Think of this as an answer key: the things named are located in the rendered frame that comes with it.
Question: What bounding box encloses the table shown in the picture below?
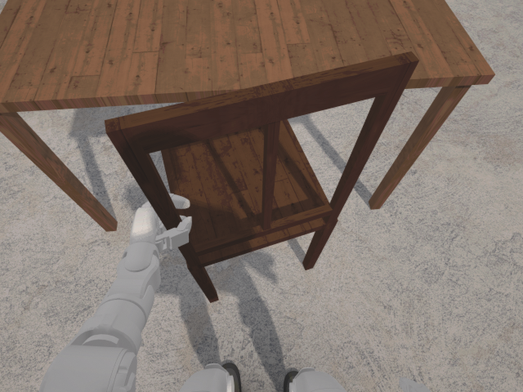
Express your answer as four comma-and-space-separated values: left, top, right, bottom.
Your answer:
0, 0, 495, 232

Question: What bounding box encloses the chair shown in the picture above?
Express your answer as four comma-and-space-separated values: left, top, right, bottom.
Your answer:
105, 51, 419, 303

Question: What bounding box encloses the robot left shin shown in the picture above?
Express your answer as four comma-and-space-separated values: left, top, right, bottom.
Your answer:
205, 363, 228, 372

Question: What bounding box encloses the robot left forearm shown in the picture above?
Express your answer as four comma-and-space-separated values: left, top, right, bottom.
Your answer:
39, 242, 161, 392

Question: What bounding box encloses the robot left upper arm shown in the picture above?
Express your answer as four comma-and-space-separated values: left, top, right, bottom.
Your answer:
43, 345, 137, 392

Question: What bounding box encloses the left robot hand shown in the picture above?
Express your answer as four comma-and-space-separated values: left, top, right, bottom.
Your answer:
130, 194, 192, 253

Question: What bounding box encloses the robot left foot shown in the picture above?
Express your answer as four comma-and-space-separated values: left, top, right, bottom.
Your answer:
222, 363, 241, 392

